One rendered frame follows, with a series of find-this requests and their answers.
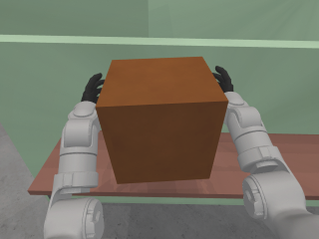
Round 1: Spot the carton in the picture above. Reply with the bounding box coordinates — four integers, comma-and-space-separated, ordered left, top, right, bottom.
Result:
95, 56, 229, 184

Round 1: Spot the robot right forearm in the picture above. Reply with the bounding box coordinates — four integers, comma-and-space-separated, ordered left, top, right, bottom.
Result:
223, 92, 306, 208

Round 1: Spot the table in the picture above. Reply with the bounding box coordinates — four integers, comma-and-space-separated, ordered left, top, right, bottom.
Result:
27, 130, 319, 200

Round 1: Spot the left robot upper arm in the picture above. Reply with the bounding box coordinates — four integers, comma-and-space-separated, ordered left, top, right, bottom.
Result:
45, 197, 105, 239

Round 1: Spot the robot left hand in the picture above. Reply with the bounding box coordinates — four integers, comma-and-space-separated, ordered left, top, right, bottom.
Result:
81, 73, 105, 104

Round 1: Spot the right robot upper arm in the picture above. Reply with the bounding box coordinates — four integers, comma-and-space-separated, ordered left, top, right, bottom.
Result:
242, 170, 319, 239

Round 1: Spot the robot right hand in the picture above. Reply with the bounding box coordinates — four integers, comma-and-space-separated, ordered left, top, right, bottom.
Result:
212, 66, 234, 93

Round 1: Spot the robot left forearm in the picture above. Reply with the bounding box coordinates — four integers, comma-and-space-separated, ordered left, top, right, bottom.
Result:
43, 101, 101, 239

